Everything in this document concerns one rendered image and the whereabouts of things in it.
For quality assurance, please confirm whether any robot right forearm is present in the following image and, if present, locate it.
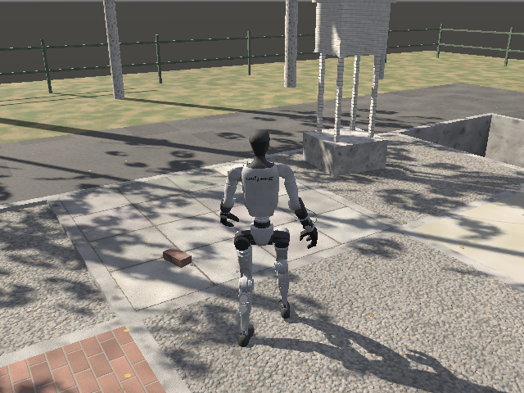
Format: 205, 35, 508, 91
295, 197, 314, 233

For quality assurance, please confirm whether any robot right hand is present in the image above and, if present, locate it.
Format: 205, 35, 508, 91
300, 227, 318, 249

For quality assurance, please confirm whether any robot left upper arm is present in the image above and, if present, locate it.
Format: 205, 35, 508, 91
222, 165, 244, 208

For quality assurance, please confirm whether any robot left hand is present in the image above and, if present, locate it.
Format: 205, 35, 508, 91
220, 213, 239, 227

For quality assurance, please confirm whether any left robot foot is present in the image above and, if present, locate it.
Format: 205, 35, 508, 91
238, 324, 254, 347

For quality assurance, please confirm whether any robot left forearm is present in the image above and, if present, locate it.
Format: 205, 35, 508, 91
220, 196, 232, 219

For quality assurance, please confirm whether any robot right upper arm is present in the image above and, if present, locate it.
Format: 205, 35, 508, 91
277, 165, 301, 210

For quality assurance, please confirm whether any left robot thigh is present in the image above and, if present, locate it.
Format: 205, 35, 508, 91
234, 230, 254, 293

